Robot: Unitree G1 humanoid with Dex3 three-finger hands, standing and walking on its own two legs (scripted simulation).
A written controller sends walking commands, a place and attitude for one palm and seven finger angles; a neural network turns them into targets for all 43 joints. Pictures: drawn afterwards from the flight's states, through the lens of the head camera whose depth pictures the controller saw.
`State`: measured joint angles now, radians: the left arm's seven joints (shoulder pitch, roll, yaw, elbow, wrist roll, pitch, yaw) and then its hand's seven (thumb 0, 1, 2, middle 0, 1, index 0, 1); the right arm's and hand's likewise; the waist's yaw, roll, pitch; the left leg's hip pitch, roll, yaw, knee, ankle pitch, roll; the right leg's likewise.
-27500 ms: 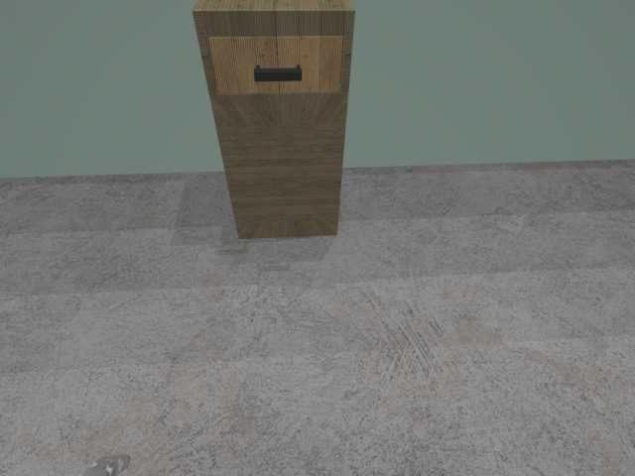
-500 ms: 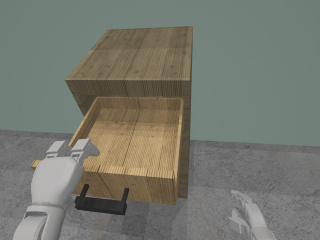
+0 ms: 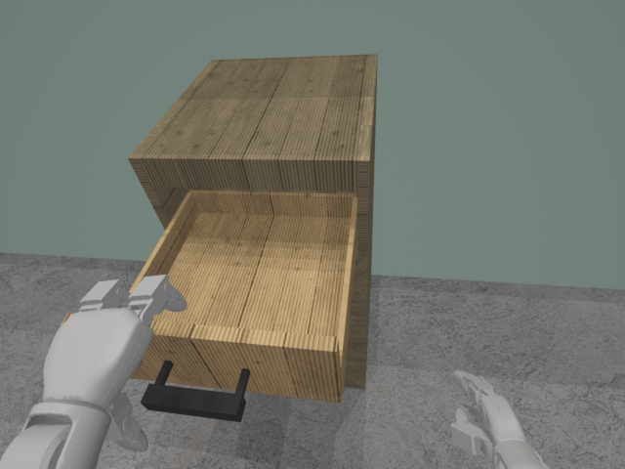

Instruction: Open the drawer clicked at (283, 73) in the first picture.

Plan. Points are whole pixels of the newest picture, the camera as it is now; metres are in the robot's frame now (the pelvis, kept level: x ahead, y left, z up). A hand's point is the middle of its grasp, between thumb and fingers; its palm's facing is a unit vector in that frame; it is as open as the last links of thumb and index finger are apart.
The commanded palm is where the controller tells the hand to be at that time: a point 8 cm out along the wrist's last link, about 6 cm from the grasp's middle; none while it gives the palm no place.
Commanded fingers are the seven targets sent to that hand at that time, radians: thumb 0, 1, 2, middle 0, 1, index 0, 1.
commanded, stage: draw the hand back to the body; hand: left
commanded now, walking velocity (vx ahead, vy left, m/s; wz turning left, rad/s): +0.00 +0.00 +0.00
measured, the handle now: (199, 386) +0.22 +0.21 -0.02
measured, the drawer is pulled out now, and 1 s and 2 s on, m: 0.30 0.30 0.30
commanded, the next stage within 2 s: step back with the hand held close in 1.48 s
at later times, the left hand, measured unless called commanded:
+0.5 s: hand (102, 370) +0.17 +0.25 +0.12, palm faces +0.06 -0.09 -0.99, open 13.8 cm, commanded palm +0.14 +0.25 +0.18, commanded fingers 0.00 -0.43 0.33 -0.29 -1.15 -0.29 -1.15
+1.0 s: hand (119, 324) +0.20 +0.23 +0.16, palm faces +0.34 -0.84 -0.43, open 11.1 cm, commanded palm +0.15 +0.28 +0.18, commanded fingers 0.00 0.44 0.70 -0.23 -0.59 -0.23 -0.59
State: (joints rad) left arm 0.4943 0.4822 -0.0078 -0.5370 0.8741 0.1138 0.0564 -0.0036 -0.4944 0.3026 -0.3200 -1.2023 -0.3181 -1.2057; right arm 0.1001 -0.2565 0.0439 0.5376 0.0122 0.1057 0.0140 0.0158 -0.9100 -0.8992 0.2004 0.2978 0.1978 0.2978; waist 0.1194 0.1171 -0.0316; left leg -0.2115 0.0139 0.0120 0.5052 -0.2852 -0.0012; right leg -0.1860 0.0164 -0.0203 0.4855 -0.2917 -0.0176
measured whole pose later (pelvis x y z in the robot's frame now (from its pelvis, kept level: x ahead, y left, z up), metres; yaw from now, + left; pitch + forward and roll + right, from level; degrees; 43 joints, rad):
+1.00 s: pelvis +0.02 +0.01 +0.00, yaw +0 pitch -1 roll +0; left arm 0.58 0.33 0.26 -0.54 -0.05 -0.09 0.10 -0.01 0.11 0.56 -0.27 -0.81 -0.26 -0.81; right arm 0.18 -0.21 0.02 0.62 0.01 -0.12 -0.07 0.02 -0.91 -0.90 0.20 0.30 0.20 0.30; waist 0.05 0.07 0.01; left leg -0.14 0.00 0.01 0.45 -0.29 0.01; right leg -0.11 0.01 -0.02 0.41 -0.29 0.00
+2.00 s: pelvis -0.02 +0.01 +0.00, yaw +0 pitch +2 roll +0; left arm 0.68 0.43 0.37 -0.63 -0.05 -0.15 0.11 0.01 0.88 0.90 -0.21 -0.30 -0.21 -0.31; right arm 0.15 -0.22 -0.03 0.53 0.03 0.00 -0.08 0.02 -0.91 -0.90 0.20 0.30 0.20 0.30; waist -0.02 -0.01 0.05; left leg -0.30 0.00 0.01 0.49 -0.23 0.01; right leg -0.27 0.00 -0.02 0.48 -0.24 0.00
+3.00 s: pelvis -0.22 -0.04 +0.00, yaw +1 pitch +4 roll +1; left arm 0.72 0.38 0.37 -0.59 -0.03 -0.17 0.16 0.01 0.88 0.90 -0.21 -0.30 -0.21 -0.31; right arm 0.17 -0.24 -0.01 0.57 0.02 -0.05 -0.09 0.02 -0.91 -0.90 0.20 0.30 0.20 0.30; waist -0.04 -0.04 -0.01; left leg -0.28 0.00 0.02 0.64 -0.38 0.00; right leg -0.33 -0.02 -0.08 0.49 -0.24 -0.03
